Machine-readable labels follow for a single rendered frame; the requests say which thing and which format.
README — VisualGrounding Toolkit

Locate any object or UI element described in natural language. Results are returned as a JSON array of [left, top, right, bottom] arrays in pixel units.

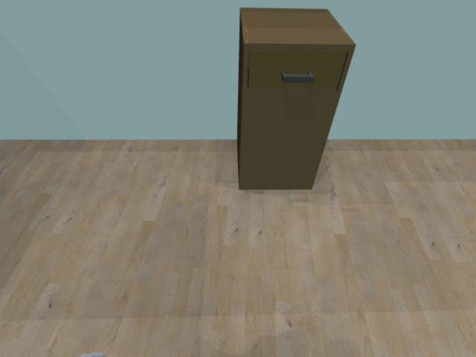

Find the drawer
[[248, 51, 347, 90]]

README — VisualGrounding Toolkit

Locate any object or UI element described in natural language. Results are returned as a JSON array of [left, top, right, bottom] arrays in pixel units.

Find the cabinet
[[237, 7, 356, 190]]

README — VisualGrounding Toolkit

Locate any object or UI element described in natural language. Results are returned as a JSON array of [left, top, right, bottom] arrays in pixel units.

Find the handle
[[281, 71, 315, 83]]

